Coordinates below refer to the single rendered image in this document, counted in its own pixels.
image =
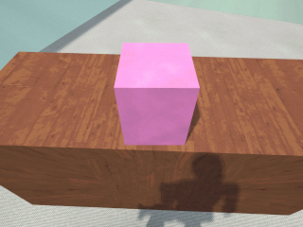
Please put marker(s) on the carton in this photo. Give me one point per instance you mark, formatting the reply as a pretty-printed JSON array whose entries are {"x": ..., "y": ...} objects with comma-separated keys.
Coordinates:
[{"x": 156, "y": 91}]

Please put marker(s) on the pedestal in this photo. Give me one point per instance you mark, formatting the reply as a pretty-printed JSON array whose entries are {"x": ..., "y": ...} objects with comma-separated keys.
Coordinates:
[{"x": 61, "y": 141}]

